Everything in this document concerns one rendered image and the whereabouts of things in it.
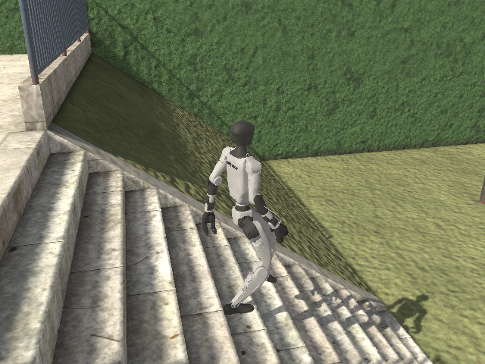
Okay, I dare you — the stairs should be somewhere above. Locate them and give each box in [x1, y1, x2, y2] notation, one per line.
[0, 131, 433, 364]

